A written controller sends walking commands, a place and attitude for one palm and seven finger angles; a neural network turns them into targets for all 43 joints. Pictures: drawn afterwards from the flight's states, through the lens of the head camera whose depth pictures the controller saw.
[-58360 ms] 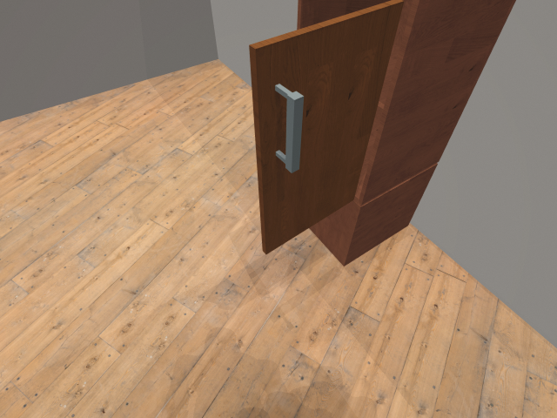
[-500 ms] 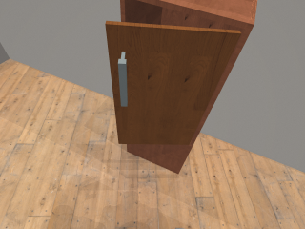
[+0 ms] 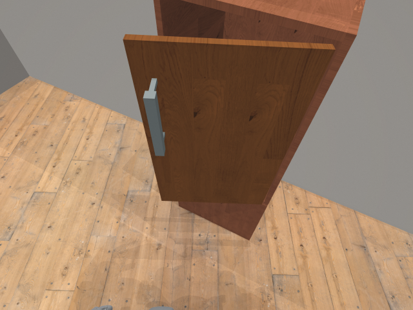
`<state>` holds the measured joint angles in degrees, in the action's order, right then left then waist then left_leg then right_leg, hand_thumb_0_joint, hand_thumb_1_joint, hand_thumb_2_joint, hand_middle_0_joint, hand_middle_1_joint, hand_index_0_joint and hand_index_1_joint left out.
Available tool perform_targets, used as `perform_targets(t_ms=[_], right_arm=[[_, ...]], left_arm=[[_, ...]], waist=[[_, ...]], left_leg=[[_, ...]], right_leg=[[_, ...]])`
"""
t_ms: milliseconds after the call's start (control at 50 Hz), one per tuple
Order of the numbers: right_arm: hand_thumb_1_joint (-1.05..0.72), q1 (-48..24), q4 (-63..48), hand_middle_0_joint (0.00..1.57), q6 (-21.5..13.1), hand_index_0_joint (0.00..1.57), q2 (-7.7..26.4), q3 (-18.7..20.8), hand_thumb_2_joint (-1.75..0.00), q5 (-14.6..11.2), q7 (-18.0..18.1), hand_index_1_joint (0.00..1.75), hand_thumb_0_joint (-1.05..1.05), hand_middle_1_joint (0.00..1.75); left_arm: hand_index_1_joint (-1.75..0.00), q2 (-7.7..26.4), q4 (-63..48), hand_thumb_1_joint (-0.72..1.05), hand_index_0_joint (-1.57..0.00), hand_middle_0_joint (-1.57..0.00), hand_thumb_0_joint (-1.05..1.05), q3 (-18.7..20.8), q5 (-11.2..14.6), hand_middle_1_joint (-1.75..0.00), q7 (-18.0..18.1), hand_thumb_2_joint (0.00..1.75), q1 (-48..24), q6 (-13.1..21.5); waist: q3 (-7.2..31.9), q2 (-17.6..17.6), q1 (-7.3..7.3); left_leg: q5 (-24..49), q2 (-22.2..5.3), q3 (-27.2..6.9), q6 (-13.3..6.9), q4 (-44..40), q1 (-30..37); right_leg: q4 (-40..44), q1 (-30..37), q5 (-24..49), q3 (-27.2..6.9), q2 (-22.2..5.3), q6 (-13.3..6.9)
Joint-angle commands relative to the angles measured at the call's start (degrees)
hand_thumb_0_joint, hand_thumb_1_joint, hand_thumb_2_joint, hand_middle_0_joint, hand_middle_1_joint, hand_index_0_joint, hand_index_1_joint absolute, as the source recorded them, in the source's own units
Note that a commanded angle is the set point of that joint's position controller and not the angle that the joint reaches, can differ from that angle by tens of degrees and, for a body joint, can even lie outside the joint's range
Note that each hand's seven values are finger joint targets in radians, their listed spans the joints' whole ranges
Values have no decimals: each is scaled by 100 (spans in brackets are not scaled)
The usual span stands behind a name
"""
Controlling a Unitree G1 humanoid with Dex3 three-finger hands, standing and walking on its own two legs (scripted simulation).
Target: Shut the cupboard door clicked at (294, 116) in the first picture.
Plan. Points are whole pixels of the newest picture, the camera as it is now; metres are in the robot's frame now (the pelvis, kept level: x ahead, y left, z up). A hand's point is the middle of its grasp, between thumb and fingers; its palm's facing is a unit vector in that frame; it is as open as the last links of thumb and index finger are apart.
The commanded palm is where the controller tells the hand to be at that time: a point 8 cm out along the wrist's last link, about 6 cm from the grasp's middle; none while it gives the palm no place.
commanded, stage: come to a stop and stand still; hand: left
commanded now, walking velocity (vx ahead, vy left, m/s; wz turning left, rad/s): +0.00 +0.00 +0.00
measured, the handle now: (157, 120) +0.46 +0.14 +0.09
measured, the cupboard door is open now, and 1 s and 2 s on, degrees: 25 25 25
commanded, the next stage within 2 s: look again from close up in 0.46 s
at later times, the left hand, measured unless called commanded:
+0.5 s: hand out of the picture -0.02 +0.18 -0.17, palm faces +0.01 -0.98 -0.17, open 7.4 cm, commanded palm none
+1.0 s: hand out of the picture +0.00 +0.22 -0.16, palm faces -0.02 -0.97 -0.26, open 7.4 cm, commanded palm none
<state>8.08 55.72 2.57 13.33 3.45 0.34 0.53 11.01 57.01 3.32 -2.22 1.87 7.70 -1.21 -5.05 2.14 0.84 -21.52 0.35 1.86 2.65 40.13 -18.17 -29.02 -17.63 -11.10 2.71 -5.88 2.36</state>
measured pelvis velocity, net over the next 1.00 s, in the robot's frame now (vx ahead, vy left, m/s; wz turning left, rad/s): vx -0.02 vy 0.03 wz -0.03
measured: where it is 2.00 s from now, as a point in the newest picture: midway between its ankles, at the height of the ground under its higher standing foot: outside the picture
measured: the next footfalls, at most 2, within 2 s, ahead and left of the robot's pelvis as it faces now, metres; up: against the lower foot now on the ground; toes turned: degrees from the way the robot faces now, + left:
left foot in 0.04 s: +0.04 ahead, +0.12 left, +0.00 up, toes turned +2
right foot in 0.28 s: +0.00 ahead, -0.10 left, +0.00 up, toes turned -1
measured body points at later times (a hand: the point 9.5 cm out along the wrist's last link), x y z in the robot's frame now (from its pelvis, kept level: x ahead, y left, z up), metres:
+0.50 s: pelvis -0.02 +0.02 +0.01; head -0.01 +0.02 +0.46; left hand -0.02 +0.23 -0.15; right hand +0.01 -0.22 -0.15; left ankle +0.00 +0.12 -0.74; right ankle -0.04 -0.10 -0.74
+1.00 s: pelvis -0.02 +0.03 +0.00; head -0.02 +0.01 +0.45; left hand +0.00 +0.27 -0.14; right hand -0.02 -0.19 -0.17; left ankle +0.00 +0.12 -0.74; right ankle -0.04 -0.10 -0.74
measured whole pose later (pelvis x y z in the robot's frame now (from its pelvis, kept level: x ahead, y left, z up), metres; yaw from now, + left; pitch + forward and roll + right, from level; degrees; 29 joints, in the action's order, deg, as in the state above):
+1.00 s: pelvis -0.02 +0.03 +0.00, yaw -2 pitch -1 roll +1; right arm 17.1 62.2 -0.9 9.6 -0.6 0.9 0.7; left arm 9.8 61.9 -0.7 -1.0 2.0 15.9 1.0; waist -0.8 -2.0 -0.3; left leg -13.3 1.3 4.4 -2.2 27.5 -13.2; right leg -30.0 -11.3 -17.6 -1.7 -1.3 0.8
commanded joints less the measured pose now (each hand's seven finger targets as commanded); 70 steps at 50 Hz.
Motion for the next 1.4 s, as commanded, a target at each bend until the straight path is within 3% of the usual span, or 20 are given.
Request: perform_targets(t_ms=[0,20,40,60,120,160,220,260,280,320,520,540,560,580,620,700,880,1180,1300,1380], right_arm=[[-90,895,-184,20,-176,20,940,112,-90,105,9,30,0,30],[-90,610,-344,20,-124,20,1065,113,-90,141,29,30,0,30],[-90,338,-380,20,-177,20,927,65,-90,163,86,30,0,30],[-90,145,-406,20,-181,20,887,34,-90,158,139,30,0,30],[-90,-33,-389,20,-205,20,646,-71,-90,112,168,30,0,30],[-90,169,-267,20,-224,20,664,-51,-90,88,168,30,0,30],[-90,267,-83,20,-230,20,537,-64,-90,-10,151,30,0,30],[-90,434,-38,20,-243,20,215,-97,-90,-77,104,30,0,30],[-90,526,41,20,-229,20,151,-115,-90,-62,67,30,0,30],[-90,661,235,20,-227,20,172,-114,-90,-15,80,30,0,30],[-90,922,761,20,-290,20,81,-238,-90,10,125,30,0,30],[-90,413,349,20,-448,20,256,-261,-90,-4,51,30,0,30],[-90,839,236,20,-394,20,-11,-269,-90,28,32,30,0,30],[-90,1074,276,20,-411,20,76,-269,-90,55,29,30,0,30],[-90,1079,218,20,-449,20,89,-276,-90,79,34,30,0,30],[-90,1211,147,20,-442,20,206,-272,-90,51,65,30,0,30],[-90,1151,314,20,-471,20,279,-258,-90,47,60,30,0,30],[-90,746,507,20,-479,20,290,-278,-90,43,75,30,0,30],[-90,722,499,20,-378,20,352,-220,-90,96,88,30,0,30],[-90,793,448,20,-365,20,445,-136,-90,108,133,30,0,30]], left_arm=[[-30,464,-394,90,-20,-20,0,92,140,-30,14,90,416,-103],[-30,454,-454,90,-20,-20,0,60,96,-30,24,90,351,-149],[-30,512,-409,90,-20,-20,0,72,87,-30,11,90,245,-197],[-30,535,-333,90,-20,-20,0,86,89,-30,-16,90,273,-227],[-30,535,-112,90,-20,-20,0,34,126,-30,-61,90,548,-158],[-30,458,-83,90,-20,-20,0,-47,139,-30,-61,90,585,-102],[-30,459,144,90,-20,-20,0,-104,136,-30,-39,90,979,2],[-30,694,217,90,-20,-20,0,-144,116,-30,-6,90,871,133],[-30,744,199,90,-20,-20,0,-166,120,-30,-19,90,721,145],[-30,595,304,90,-20,-20,0,-171,137,-30,-8,90,688,232],[-30,295,613,90,-20,-20,0,-214,159,-30,14,90,1022,152],[-30,374,663,90,-20,-20,0,-296,41,-30,239,90,1538,400],[-30,627,400,90,-20,-20,0,-251,127,-30,207,90,1204,419],[-30,576,310,90,-20,-20,0,-273,142,-30,163,90,1037,399],[-30,483,285,90,-20,-20,0,-293,134,-30,102,90,1138,365],[-30,320,311,90,-20,-20,0,-337,141,-30,61,90,1176,289],[-30,427,286,90,-20,-20,0,-324,146,-30,50,90,1114,281],[-30,557,373,90,-20,-20,0,-296,137,-30,30,90,1002,278],[-30,440,462,90,-20,-20,0,-292,93,-30,-24,90,1236,176],[-30,387,422,90,-20,-20,0,-250,62,-30,-66,90,1413,159]], waist=[[739,-1640,-120],[444,-1577,-134],[326,-1468,-94],[201,-1628,-14],[283,-1234,120],[592,-1132,21],[598,-648,123],[402,30,-167],[347,-39,-263],[502,907,-270],[-90,-107,-124],[-56,-340,105],[393,-625,-263],[454,-890,-283],[286,-1336,-165],[116,-390,-128],[34,-38,-94],[280,-182,-101],[-25,-435,-105],[51,-515,-82]], left_leg=[[2363,-1671,-1601,-618,-2341,865],[2189,-2033,-1777,-1065,-2493,-48],[2057,-1823,-1671,-1198,-2648,-155],[2257,-1649,-1445,-1172,-2559,-119],[2931,-1338,-883,-1179,-2250,370],[3074,-1361,-914,-1204,-2165,911],[2481,-1078,-828,-912,-1841,673],[1188,-468,-416,-375,-1662,685],[1102,-324,-370,-305,-1745,992],[1400,-402,-291,-293,-1735,1191],[1012,-535,-441,-348,-2320,881],[1763,-592,-249,-228,-1070,587],[842,-434,-334,-262,-1317,704],[829,-485,-415,-310,-1416,602],[893,-564,-578,-445,-1626,318],[501,-621,-709,-541,-1863,131],[648,-607,-611,-559,-2035,364],[1294,-614,-410,-491,-1926,824],[167,-778,-765,-604,-2088,496],[381,-985,-962,-746,-2027,513]], right_leg=[[-787,-404,-1254,-6,212,-112],[-1515,-92,-2070,-135,365,-100],[-2054,-176,-2008,-324,431,-123],[-2427,-278,-1801,-492,430,-135],[-2140,-163,-1543,-419,434,-130],[-1315,52,-1486,-277,437,-101],[560,1010,-74,-375,428,-160],[1222,716,547,-1332,-376,-501],[1226,341,420,-1379,-481,-608],[1175,470,864,-1196,-258,-586],[1366,532,-297,-947,48,-417],[1021,429,1652,-1022,-221,-355],[930,459,413,-1149,-342,-540],[691,336,-498,-965,-103,-604],[522,312,-580,-746,141,-603],[392,314,-764,-668,263,-547],[444,181,-514,-770,202,-476],[625,339,-24,-856,108,-430],[417,101,-930,-510,259,-416],[187,63,-736,-344,328,-434]])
